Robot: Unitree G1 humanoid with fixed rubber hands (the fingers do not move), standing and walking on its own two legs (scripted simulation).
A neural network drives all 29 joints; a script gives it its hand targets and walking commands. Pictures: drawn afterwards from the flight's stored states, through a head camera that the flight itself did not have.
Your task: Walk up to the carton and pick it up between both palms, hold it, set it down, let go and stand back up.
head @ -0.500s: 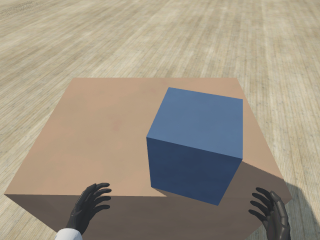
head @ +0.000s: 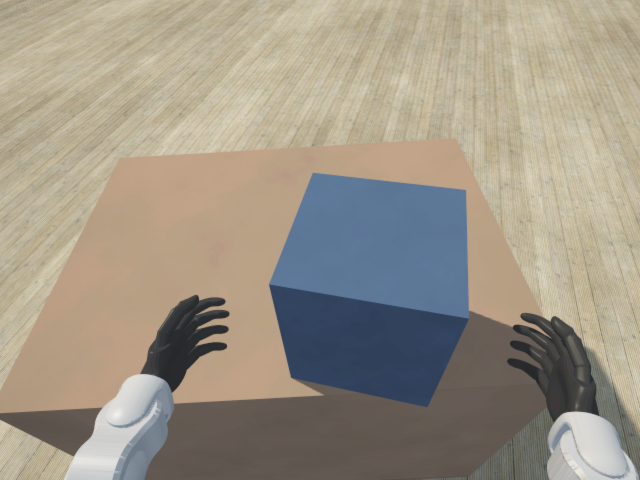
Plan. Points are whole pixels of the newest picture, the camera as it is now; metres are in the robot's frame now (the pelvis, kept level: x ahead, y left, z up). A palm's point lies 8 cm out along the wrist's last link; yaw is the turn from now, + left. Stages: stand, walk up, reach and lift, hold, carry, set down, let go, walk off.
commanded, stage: reach and lift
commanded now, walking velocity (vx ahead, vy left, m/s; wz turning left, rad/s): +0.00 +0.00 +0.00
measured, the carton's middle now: (371, 291) +0.37 -0.06 +0.01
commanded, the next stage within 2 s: none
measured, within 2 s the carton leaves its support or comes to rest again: neither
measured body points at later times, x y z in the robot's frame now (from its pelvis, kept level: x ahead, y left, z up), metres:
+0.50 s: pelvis -0.02 -0.01 +0.00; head -0.01 +0.00 +0.45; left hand +0.33 +0.17 +0.10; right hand +0.25 -0.26 +0.10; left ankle -0.05 +0.09 -0.75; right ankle +0.02 -0.13 -0.75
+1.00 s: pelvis -0.03 -0.02 +0.00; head -0.02 -0.01 +0.45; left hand +0.40 +0.14 +0.15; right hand +0.30 -0.29 +0.13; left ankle -0.05 +0.09 -0.75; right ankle +0.02 -0.13 -0.75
